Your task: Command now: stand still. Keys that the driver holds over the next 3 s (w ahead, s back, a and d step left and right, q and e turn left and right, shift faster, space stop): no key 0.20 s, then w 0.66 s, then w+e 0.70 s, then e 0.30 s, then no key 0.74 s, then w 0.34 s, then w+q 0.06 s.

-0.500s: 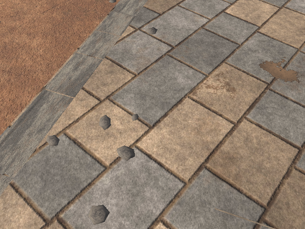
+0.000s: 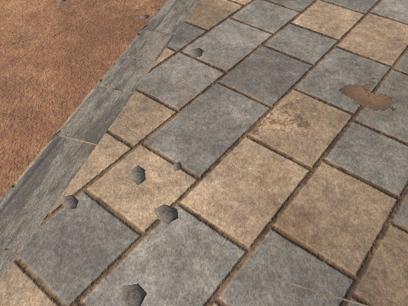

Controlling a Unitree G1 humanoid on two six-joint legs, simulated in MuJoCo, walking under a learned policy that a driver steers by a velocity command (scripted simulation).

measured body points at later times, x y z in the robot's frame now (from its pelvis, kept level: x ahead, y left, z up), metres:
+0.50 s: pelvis +0.04 +0.02 -0.01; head +0.04 +0.04 +0.44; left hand +0.00 +0.27 -0.17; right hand +0.04 -0.23 -0.15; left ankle +0.02 +0.10 -0.75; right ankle -0.01 -0.11 -0.74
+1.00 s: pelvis +0.29 +0.00 -0.03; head +0.32 +0.00 +0.42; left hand +0.43 +0.24 -0.16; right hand +0.20 -0.22 -0.17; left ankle +0.08 +0.10 -0.66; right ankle +0.37 -0.05 -0.75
